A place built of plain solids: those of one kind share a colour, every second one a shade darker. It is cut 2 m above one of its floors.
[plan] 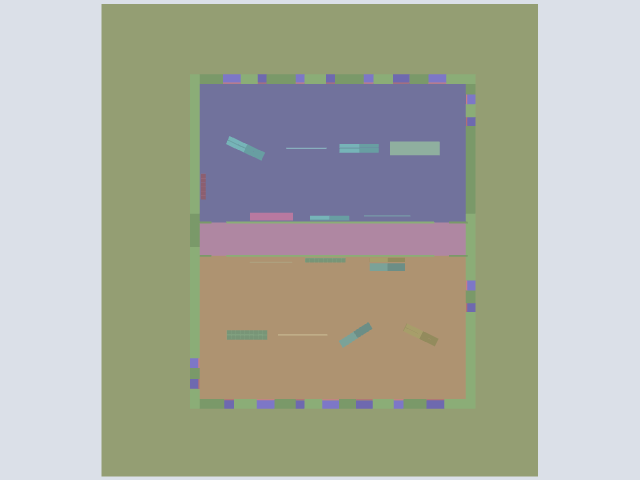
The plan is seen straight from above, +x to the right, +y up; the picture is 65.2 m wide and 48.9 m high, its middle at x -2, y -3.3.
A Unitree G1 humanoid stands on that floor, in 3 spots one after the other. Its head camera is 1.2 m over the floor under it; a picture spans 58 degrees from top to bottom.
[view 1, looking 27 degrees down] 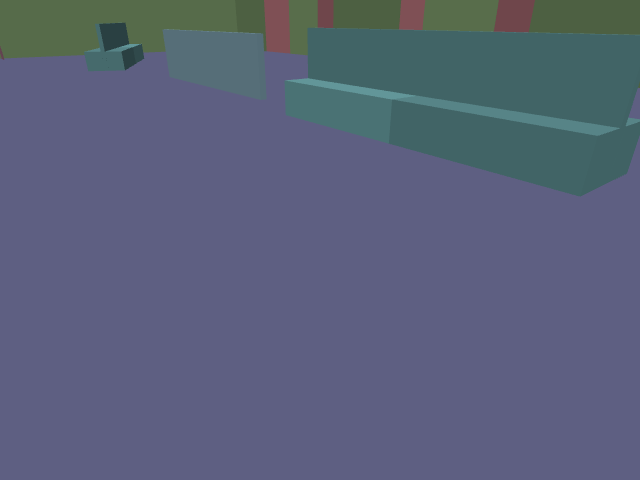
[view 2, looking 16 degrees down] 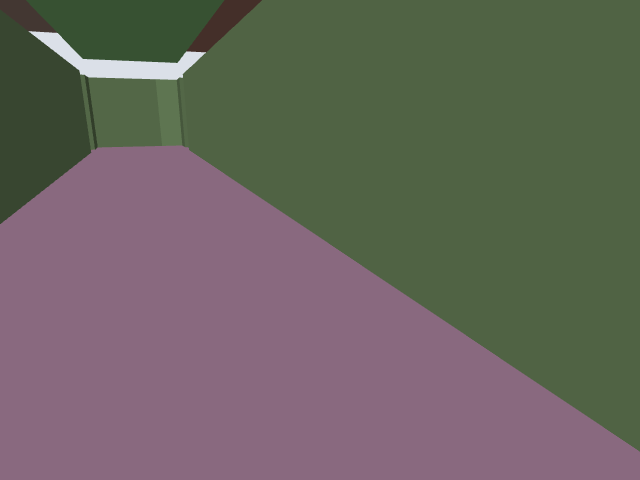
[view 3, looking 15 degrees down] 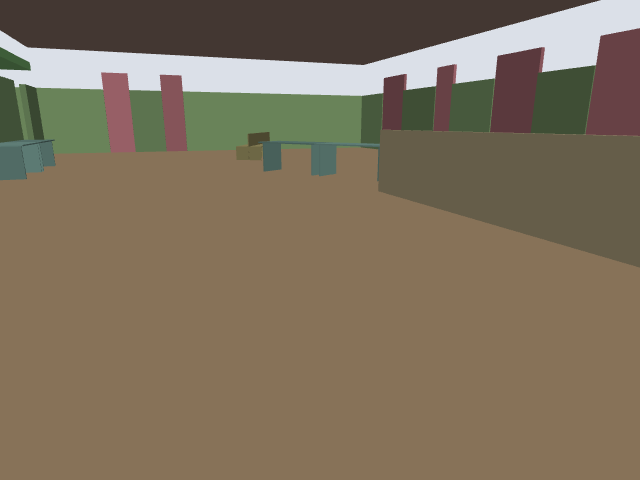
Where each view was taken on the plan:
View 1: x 5.20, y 2.13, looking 142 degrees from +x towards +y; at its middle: floor_study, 2.64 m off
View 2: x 5.20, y -3.22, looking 158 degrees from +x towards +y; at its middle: floor_corr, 4.35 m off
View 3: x -8.30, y -9.06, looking -21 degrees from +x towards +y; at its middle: floor_store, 4.64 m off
